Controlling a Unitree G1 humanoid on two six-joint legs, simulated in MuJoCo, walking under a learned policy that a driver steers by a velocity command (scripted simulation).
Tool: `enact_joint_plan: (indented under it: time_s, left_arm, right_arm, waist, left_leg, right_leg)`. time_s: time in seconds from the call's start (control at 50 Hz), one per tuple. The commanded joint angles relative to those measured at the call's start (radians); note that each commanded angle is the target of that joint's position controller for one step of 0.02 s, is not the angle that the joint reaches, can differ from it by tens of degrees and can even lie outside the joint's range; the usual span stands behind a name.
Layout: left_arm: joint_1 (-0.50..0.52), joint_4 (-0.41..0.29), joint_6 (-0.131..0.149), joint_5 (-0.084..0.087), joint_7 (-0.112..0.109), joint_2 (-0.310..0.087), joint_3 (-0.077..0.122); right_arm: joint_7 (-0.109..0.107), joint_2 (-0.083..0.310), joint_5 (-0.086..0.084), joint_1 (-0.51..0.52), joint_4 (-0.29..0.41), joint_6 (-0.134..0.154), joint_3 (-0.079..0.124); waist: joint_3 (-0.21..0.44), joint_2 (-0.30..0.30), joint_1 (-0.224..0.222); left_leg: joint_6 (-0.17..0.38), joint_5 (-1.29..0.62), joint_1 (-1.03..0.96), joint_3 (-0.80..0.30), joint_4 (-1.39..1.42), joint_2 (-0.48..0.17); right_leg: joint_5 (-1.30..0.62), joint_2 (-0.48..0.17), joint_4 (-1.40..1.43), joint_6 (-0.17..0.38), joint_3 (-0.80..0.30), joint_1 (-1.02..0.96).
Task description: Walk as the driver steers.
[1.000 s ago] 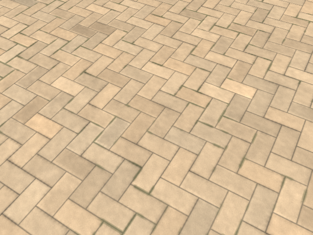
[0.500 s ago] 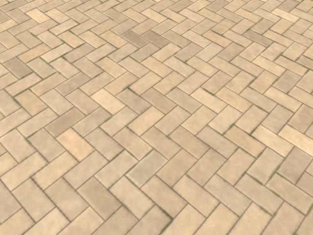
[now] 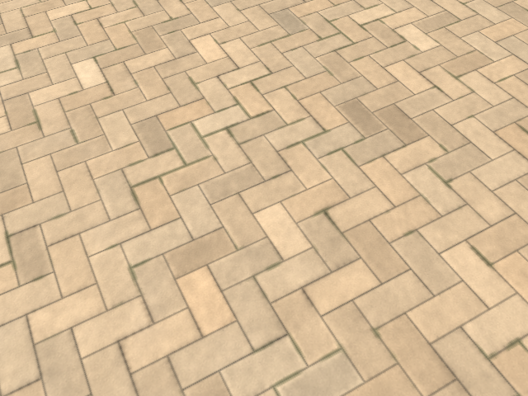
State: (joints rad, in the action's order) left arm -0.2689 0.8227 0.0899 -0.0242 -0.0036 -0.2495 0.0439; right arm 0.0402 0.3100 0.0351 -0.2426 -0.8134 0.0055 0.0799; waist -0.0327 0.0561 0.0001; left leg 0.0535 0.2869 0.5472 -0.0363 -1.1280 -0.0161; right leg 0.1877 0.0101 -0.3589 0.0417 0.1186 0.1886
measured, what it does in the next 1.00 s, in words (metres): walks ahead: left foot, then right foot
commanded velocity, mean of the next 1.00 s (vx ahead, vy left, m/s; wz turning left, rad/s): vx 0.47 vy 0.00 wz -0.14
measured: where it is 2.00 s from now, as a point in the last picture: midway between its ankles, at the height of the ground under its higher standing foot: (271, 351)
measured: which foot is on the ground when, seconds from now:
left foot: up 0.00-0.26, down 0.28-0.84, up 0.86-1.00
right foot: down 0.00-0.30, up 0.32-0.82, down 0.84-1.00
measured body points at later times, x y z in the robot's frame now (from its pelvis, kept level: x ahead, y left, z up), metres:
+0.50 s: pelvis +0.25 +0.06 +0.00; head +0.27 +0.08 +0.45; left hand +0.28 +0.32 -0.14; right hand +0.33 -0.19 -0.12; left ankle +0.24 +0.13 -0.74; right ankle +0.26 -0.09 -0.66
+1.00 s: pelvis +0.50 +0.01 -0.01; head +0.54 -0.01 +0.44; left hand +0.66 +0.26 -0.13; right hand +0.54 -0.26 -0.14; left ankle +0.48 +0.16 -0.65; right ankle +0.53 -0.04 -0.74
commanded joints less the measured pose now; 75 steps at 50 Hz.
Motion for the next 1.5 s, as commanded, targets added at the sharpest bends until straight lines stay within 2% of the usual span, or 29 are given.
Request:
enact_joint_plan:
  time_s: [0.02, 0.12, 0.2, 0.24, 0.28, 0.3, 0.32, 0.34, 0.38, 0.42, 0.52, 0.72, 0.78, 0.82, 0.84, 0.86, 0.88, 0.92, 0.96, 1.02, 1.14, 1.28, 1.36, 1.38, 1.4, 1.42, 1.44, 1.48, 1.5]
  left_arm:
    - [-0.047, -0.026, 0.027, 0.004, 0.005, -0.098, 0.023]
    - [-0.088, 0.009, 0.024, 0.006, 0.014, -0.109, 0.023]
    - [-0.17, 0.057, 0.006, 0.007, 0.01, -0.145, 0.03]
    - [-0.184, 0.077, -0.009, 0.008, 0.006, -0.163, 0.032]
    - [-0.19, 0.085, -0.021, 0.016, 0.004, -0.146, 0.022]
    - [-0.183, 0.037, -0.018, 0.029, 0.009, -0.089, 0.003]
    - [-0.235, 0.004, -0.018, 0.029, 0.017, -0.037, -0.004]
    - [-0.141, 0.011, -0.029, 0.013, 0.007, -0.128, 0.024]
    - [-0.104, 0.012, -0.022, 0.027, 0.015, -0.086, 0.017]
    - [-0.155, 0.047, -0.049, 0.003, 0.023, -0.065, 0.018]
    - [-0.052, 0.023, -0.076, -0.002, 0.044, -0.04, 0.025]
    - [0.238, -0.098, -0.068, -0.011, 0.068, -0.019, 0.001]
    - [0.16, -0.09, -0.07, -0.014, 0.058, -0.045, 0.013]
    - [-0.06, -0.028, -0.056, -0.024, 0.045, -0.088, 0.04]
    - [-0.192, 0.001, -0.049, -0.038, 0.029, -0.167, 0.068]
    - [-0.117, -0.033, -0.059, -0.019, 0.019, -0.291, 0.099]
    - [-0.149, -0.039, -0.069, 0.023, 0.017, -0.284, 0.102]
    - [-0.047, -0.03, -0.068, 0.027, 0.003, -0.172, 0.071]
    - [0.025, -0.043, -0.068, 0.032, -0.003, -0.116, 0.052]
    - [0.01, -0.042, -0.053, 0.02, 0.006, -0.161, 0.058]
    - [-0.042, -0.056, -0.078, 0.021, -0.002, -0.179, 0.063]
    - [-0.073, -0.08, -0.111, 0.002, -0.01, -0.201, 0.074]
    - [0.005, -0.108, -0.121, 0.012, -0.009, -0.209, 0.078]
    - [0.05, -0.122, -0.12, 0.025, -0.01, -0.203, 0.074]
    - [0.029, -0.141, -0.115, 0.035, -0.011, -0.151, 0.059]
    - [-0.074, -0.154, -0.117, 0.034, -0.015, -0.095, 0.048]
    - [-0.098, -0.123, -0.129, -0.008, -0.021, -0.187, 0.068]
    - [-0.048, -0.103, -0.143, -0.005, -0.006, -0.196, 0.078]
    - [-0.033, -0.109, -0.151, 0.002, 0.008, -0.189, 0.076]
  right_arm:
    - [0.018, 0.006, 0.006, 0.014, 0.074, -0.002, -0.007]
    - [0.029, -0.03, 0.003, 0.174, 0.121, 0.013, -0.037]
    - [0.025, -0.013, 0.008, 0.259, 0.152, 0.021, -0.044]
    - [0.015, 0.0, 0.016, 0.222, 0.141, 0.03, -0.039]
    - [-0.003, 0.036, 0.032, -0.031, 0.049, 0.051, -0.019]
    - [-0.019, 0.121, 0.052, -0.189, 0.022, 0.057, 0.005]
    - [-0.03, 0.211, 0.026, -0.225, 0.011, 0.049, 0.027]
    - [-0.037, 0.178, -0.007, -0.186, 0.014, 0.045, 0.024]
    - [-0.035, 0.063, -0.008, -0.061, 0.015, 0.058, -0.009]
    - [-0.038, 0.007, -0.014, -0.008, 0.009, 0.072, -0.025]
    - [-0.043, 0.025, -0.017, -0.074, -0.035, 0.105, -0.018]
    - [-0.065, 0.047, -0.014, -0.188, -0.107, 0.096, -0.018]
    - [-0.075, 0.089, -0.009, -0.17, -0.111, 0.081, -0.01]
    - [-0.076, 0.114, -0.011, -0.149, -0.1, 0.062, -0.003]
    - [-0.073, 0.095, -0.021, -0.139, -0.071, 0.065, -0.008]
    - [-0.057, -0.006, -0.041, -0.186, 0.0, 0.072, -0.024]
    - [-0.056, 0.065, -0.025, -0.105, 0.013, 0.078, -0.016]
    - [-0.062, 0.031, -0.034, -0.056, 0.026, 0.088, -0.028]
    - [-0.061, 0.034, 0.0, -0.061, 0.029, 0.052, -0.025]
    - [-0.056, 0.009, 0.002, -0.09, 0.039, 0.008, -0.028]
    - [-0.062, 0.027, -0.007, 0.05, 0.103, -0.012, -0.029]
    - [-0.075, 0.056, -0.026, 0.144, 0.152, -0.009, -0.034]
    - [-0.083, 0.067, -0.036, 0.068, 0.148, 0.007, -0.035]
    - [-0.088, 0.072, -0.025, 0.014, 0.137, 0.017, -0.033]
    - [-0.1, 0.132, -0.011, -0.023, 0.138, 0.023, -0.02]
    - [-0.099, 0.225, -0.016, 0.044, 0.168, 0.011, -0.007]
    - [-0.09, 0.181, -0.03, -0.027, 0.151, -0.003, -0.008]
    - [-0.086, 0.082, -0.027, 0.041, 0.167, -0.011, -0.036]
    - [-0.088, 0.078, -0.021, 0.081, 0.178, -0.013, -0.038]
  waist:
    - [0.013, -0.145, 0.004]
    - [-0.024, -0.148, -0.023]
    - [-0.039, -0.151, -0.045]
    - [-0.013, -0.159, -0.021]
    - [0.137, -0.111, 0.087]
    - [0.272, 0.009, 0.146]
    - [0.349, 0.203, 0.108]
    - [0.26, 0.043, 0.116]
    - [0.081, -0.002, 0.042]
    - [0.034, 0.034, -0.012]
    - [-0.025, 0.01, -0.017]
    - [-0.082, 0.001, 0.043]
    - [-0.009, 0.04, -0.005]
    - [0.114, 0.018, -0.104]
    - [0.207, -0.063, -0.163]
    - [0.305, -0.341, -0.066]
    - [0.351, -0.123, -0.117]
    - [0.112, -0.021, -0.045]
    - [0.052, -0.027, 0.014]
    - [0.093, -0.053, 0.042]
    - [0.117, -0.124, -0.009]
    - [0.074, -0.148, -0.05]
    - [0.058, -0.169, 0.0]
    - [0.059, -0.154, 0.039]
    - [0.107, -0.022, 0.032]
    - [0.116, 0.217, -0.044]
    - [0.161, 0.145, -0.012]
    - [0.075, 0.016, -0.033]
    - [0.063, 0.054, -0.043]
  left_leg:
    - [-0.014, -0.085, 0.132, -0.034, 0.033, -0.046]
    - [-0.018, -0.235, 0.042, 0.041, 0.371, -0.027]
    - [0.018, -0.156, -0.022, 0.102, 0.517, -0.012]
    - [0.051, -0.075, -0.104, 0.128, 0.575, 0.025]
    - [0.096, -0.119, -0.455, 0.126, 0.673, 0.059]
    - [0.163, -0.003, -0.747, -0.147, 0.692, -0.174]
    - [0.269, -0.072, -0.902, -0.586, 0.804, -0.417]
    - [0.246, -0.134, -0.826, -0.516, 0.809, -0.378]
    - [0.169, -0.263, -0.582, -0.254, 0.867, -0.287]
    - [0.114, -0.275, -0.448, -0.124, 0.933, -0.226]
    - [0.113, -0.326, -0.436, 0.011, 1.018, -0.215]
    - [0.076, -0.627, -0.619, 0.214, 0.943, -0.232]
    - [0.056, -1.069, -0.687, 0.263, 0.734, -0.242]
    - [0.039, -1.05, -0.612, 0.281, 0.368, -0.225]
    - [0.003, -0.702, -0.402, 0.286, 0.055, -0.183]
    - [-0.071, 0.261, 0.041, 0.23, -0.371, 0.071]
    - [-0.068, 0.22, 0.112, 0.011, -0.417, 0.041]
    - [-0.066, 0.106, 0.11, 0.001, -0.266, -0.05]
    - [-0.084, 0.092, 0.015, -0.002, -0.137, -0.068]
    - [-0.107, 0.059, -0.034, 0.02, -0.019, -0.045]
    - [-0.118, -0.067, 0.015, 0.013, 0.161, -0.034]
    - [-0.094, 0.034, 0.011, -0.03, 0.319, 0.011]
    - [-0.06, 0.025, -0.189, -0.04, 0.586, 0.047]
    - [-0.048, -0.093, -0.321, -0.052, 0.741, 0.028]
    - [-0.003, -0.216, -0.469, -0.188, 0.819, -0.149]
    - [0.134, -0.647, -0.566, -0.476, 0.818, -0.407]
    - [0.232, -0.779, -0.542, -0.491, 0.775, -0.447]
    - [0.182, -0.677, -0.446, -0.259, 0.777, -0.312]
    - [0.142, -0.601, -0.434, -0.182, 0.788, -0.255]
  right_leg:
    - [-0.225, -0.274, 0.207, 0.128, -0.183, -0.08]
    - [-0.274, -0.226, 0.227, 0.108, -0.046, -0.058]
    - [-0.374, -0.273, 0.185, 0.105, -0.044, -0.156]
    - [-0.592, -0.281, 0.077, 0.097, -0.03, -0.215]
    - [-0.662, -0.224, -0.243, 0.064, 0.031, -0.138]
    - [-0.33, -0.168, -0.542, 0.031, 0.057, 0.113]
    - [0.365, -0.002, -0.84, 0.0, 0.02, 0.41]
    - [0.318, -0.041, -0.91, 0.016, -0.127, 0.495]
    - [0.18, -0.095, -0.817, 0.028, -0.158, 0.453]
    - [0.129, -0.109, -0.756, 0.012, -0.159, 0.359]
    - [-0.031, -0.108, -0.713, -0.009, -0.162, 0.46]
    - [-0.145, -0.059, -0.298, 0.045, -0.009, 0.457]
    - [0.006, 0.032, -0.272, 0.11, 0.053, 0.315]
    - [0.018, 0.094, -0.171, 0.163, 0.038, 0.049]
    - [-0.032, -0.049, -0.118, 0.22, -0.159, -0.195]
    - [-0.396, -0.376, -0.058, 0.407, -0.733, -0.491]
    - [-0.633, -0.382, -0.029, 0.438, -0.734, -0.482]
    - [-0.78, -0.308, -0.015, 0.343, -0.479, -0.226]
    - [-0.748, -0.205, 0.031, 0.274, -0.364, -0.058]
    - [-0.873, -0.156, 0.021, 0.25, -0.309, -0.008]
    - [-0.748, -0.114, -0.013, 0.175, -0.349, -0.044]
    - [-0.663, -0.152, -0.081, 0.191, -0.517, -0.129]
    - [-0.56, -0.109, -0.135, 0.133, -0.598, -0.084]
    - [-0.457, -0.066, -0.181, 0.086, -0.589, -0.012]
    - [-0.217, 0.002, -0.328, 0.029, -0.499, 0.08]
    - [0.427, 0.2, -0.505, -0.019, -0.283, 0.286]
    - [0.522, 0.147, -0.722, -0.035, -0.213, 0.299]
    - [0.374, 0.087, -0.828, -0.058, -0.225, 0.299]
    - [0.318, 0.073, -0.832, -0.071, -0.215, 0.303]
